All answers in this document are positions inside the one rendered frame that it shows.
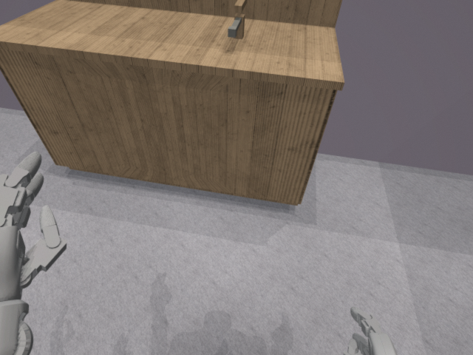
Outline counter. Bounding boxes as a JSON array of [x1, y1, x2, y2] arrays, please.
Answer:
[[0, 0, 344, 206]]

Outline tap lever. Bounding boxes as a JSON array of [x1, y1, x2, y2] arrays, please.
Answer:
[[228, 17, 242, 38]]

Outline left robot hand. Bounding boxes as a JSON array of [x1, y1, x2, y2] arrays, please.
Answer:
[[0, 151, 67, 302]]

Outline right robot hand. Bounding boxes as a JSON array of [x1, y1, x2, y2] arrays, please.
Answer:
[[344, 307, 397, 355]]

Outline left robot forearm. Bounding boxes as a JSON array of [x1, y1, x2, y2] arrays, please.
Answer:
[[0, 300, 33, 355]]

